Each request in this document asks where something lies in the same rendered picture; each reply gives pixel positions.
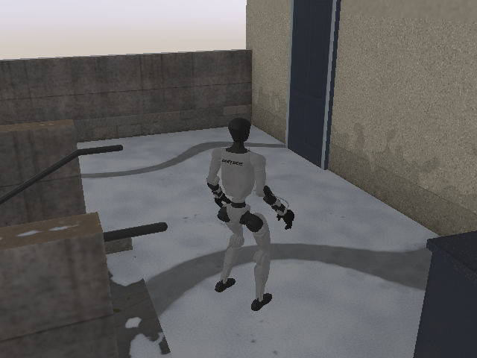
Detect robot right upper arm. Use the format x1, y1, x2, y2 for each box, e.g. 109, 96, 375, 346
250, 152, 267, 197

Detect robot right hand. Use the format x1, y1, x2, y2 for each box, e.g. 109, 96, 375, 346
277, 210, 294, 230

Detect robot left hand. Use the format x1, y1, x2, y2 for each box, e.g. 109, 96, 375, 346
214, 193, 232, 207

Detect robot left upper arm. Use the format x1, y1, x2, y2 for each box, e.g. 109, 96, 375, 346
206, 148, 225, 186

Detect left robot thigh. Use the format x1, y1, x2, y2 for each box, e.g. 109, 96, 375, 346
217, 203, 244, 248

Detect robot thigh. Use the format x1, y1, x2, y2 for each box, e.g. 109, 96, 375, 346
217, 203, 244, 248
244, 212, 271, 266

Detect right robot thigh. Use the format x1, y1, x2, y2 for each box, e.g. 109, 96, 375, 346
244, 212, 271, 266

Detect left robot forearm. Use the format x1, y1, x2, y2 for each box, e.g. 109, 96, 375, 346
207, 183, 223, 198

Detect right robot forearm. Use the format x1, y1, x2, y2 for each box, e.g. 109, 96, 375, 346
263, 186, 287, 216

